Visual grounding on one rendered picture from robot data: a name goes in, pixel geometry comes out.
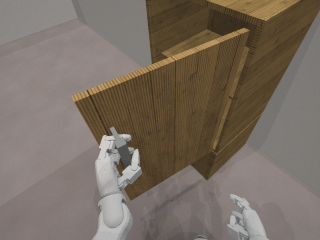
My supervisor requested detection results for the robot right shin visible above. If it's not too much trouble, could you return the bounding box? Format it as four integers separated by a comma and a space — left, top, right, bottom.
195, 235, 206, 239

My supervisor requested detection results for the robot left forearm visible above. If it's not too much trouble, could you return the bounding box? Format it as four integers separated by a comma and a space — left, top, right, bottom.
92, 193, 133, 240

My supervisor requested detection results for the handle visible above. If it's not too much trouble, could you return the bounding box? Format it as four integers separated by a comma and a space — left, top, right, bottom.
109, 126, 132, 168

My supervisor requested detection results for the cupboard door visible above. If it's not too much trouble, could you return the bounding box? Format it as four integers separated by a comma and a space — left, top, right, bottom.
72, 28, 250, 201

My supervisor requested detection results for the left robot hand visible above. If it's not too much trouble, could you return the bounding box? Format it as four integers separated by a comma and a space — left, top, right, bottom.
95, 134, 142, 199

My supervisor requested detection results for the right robot hand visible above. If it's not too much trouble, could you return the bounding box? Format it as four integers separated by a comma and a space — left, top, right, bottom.
227, 194, 267, 240

